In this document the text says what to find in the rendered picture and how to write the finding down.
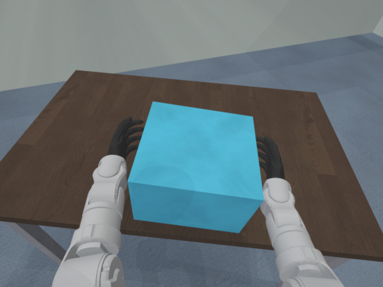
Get robot right hand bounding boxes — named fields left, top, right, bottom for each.
left=256, top=136, right=285, bottom=180

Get carton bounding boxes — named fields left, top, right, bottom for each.
left=127, top=102, right=264, bottom=233

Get left robot forearm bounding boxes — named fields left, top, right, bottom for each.
left=52, top=155, right=127, bottom=287

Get robot left upper arm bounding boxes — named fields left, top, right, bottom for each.
left=53, top=252, right=125, bottom=287

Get right robot forearm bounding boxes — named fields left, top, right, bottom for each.
left=260, top=178, right=344, bottom=286

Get table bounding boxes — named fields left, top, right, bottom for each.
left=0, top=70, right=383, bottom=287

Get robot left hand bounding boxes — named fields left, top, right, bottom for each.
left=107, top=117, right=144, bottom=161

